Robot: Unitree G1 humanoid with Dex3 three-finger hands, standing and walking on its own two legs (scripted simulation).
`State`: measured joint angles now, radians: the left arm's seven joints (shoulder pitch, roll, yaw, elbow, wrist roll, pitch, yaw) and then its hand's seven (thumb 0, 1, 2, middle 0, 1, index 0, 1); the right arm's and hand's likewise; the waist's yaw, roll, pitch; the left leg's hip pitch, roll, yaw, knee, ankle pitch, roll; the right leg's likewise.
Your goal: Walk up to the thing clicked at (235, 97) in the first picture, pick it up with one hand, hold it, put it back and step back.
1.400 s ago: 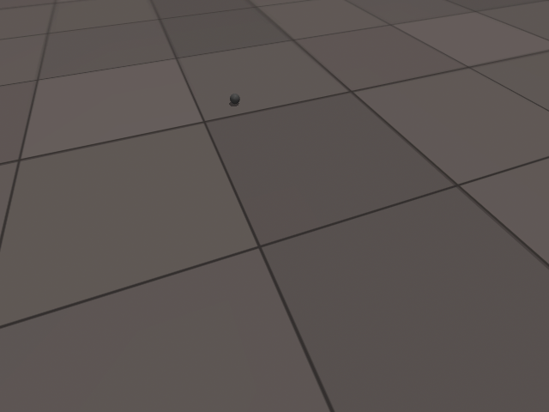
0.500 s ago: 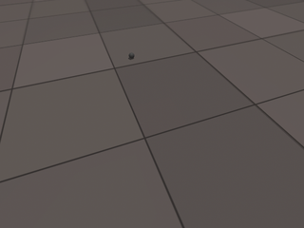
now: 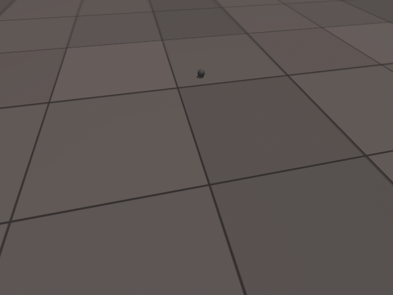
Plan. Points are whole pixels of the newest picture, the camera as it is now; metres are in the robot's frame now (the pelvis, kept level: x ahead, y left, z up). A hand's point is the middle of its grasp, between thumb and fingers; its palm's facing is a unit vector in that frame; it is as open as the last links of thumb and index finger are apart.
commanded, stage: walk up
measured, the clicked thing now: (201, 73) +2.30 +0.12 -0.74
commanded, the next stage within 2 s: none
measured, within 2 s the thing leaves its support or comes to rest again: neither
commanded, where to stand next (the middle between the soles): +0.88 +0.05 m, yaw +6 degrees
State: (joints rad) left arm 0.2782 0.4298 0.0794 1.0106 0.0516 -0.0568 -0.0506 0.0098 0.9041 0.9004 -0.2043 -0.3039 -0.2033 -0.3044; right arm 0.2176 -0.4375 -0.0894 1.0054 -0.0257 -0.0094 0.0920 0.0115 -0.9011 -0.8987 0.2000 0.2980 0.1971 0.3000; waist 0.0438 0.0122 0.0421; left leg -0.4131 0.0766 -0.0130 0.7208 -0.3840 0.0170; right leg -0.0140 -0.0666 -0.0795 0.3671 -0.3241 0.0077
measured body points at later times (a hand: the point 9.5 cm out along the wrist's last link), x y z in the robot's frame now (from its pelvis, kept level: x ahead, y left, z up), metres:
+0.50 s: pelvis +0.22 +0.03 -0.01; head +0.22 +0.02 +0.44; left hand +0.31 +0.36 -0.10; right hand +0.23 -0.29 -0.14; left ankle +0.11 +0.16 -0.74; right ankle +0.35 -0.10 -0.73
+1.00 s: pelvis +0.44 +0.04 -0.02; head +0.45 +0.06 +0.43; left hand +0.39 +0.36 -0.14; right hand +0.59 -0.26 -0.11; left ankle +0.53 +0.16 -0.74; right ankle +0.36 -0.09 -0.74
